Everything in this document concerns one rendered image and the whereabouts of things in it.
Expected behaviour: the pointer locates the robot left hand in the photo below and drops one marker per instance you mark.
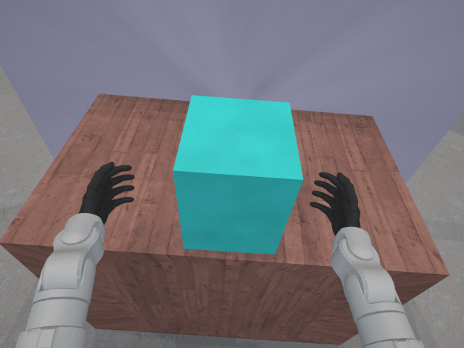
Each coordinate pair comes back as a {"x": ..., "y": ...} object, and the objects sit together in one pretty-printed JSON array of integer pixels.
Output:
[{"x": 98, "y": 198}]

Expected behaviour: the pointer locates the robot right forearm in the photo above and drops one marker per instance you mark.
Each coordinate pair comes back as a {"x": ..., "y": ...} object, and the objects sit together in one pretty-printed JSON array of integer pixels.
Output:
[{"x": 369, "y": 289}]

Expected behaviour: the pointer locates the robot left forearm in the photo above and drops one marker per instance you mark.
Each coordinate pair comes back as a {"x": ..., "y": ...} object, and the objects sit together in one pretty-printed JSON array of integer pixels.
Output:
[{"x": 60, "y": 304}]

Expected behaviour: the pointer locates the robot right hand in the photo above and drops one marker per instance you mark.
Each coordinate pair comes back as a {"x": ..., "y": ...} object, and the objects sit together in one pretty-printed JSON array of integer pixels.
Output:
[{"x": 344, "y": 211}]

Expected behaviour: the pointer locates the pedestal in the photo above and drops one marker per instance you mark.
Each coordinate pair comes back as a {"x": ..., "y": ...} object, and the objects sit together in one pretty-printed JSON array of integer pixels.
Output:
[{"x": 146, "y": 281}]

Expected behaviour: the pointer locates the carton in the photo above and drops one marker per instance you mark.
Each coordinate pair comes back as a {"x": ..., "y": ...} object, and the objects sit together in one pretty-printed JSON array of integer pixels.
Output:
[{"x": 237, "y": 174}]

